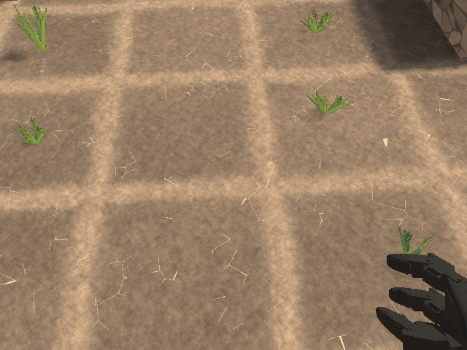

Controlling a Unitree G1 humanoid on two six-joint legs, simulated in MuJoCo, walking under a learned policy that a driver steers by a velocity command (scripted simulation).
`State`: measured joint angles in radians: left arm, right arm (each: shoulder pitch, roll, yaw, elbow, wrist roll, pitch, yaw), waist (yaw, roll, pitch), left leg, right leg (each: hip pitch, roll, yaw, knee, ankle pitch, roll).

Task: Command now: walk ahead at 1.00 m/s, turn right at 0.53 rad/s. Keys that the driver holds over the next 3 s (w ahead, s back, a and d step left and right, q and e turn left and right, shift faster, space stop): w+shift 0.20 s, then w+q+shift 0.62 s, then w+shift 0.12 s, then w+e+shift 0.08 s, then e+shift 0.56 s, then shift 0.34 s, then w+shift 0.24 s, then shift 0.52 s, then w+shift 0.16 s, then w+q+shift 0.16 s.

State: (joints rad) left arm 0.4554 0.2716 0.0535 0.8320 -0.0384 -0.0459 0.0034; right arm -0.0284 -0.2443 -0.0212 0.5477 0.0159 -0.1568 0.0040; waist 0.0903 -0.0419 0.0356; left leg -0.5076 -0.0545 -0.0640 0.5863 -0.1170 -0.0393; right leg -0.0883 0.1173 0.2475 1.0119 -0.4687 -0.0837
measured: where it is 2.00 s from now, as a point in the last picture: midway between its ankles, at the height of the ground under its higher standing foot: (211, 121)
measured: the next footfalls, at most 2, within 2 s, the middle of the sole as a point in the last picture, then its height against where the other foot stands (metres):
right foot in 0.38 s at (335, 324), level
left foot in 0.84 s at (235, 209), level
